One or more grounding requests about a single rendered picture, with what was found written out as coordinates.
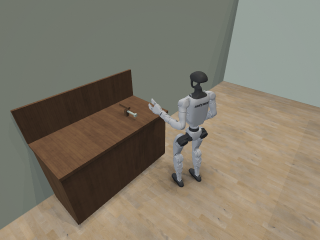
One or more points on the left robot hand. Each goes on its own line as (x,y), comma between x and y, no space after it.
(156,109)

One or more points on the robot right upper arm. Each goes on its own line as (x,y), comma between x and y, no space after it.
(212,104)

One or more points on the robot left forearm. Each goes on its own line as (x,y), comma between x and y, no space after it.
(168,119)

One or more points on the tap lever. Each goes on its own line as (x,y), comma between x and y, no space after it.
(134,114)

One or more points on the robot right forearm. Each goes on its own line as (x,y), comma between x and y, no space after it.
(208,117)

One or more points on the robot left upper arm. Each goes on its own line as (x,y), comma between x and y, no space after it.
(183,104)

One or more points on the counter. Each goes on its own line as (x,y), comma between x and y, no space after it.
(87,144)

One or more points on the humanoid robot torso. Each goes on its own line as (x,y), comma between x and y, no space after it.
(196,115)

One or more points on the humanoid robot head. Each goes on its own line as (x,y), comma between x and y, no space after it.
(198,77)

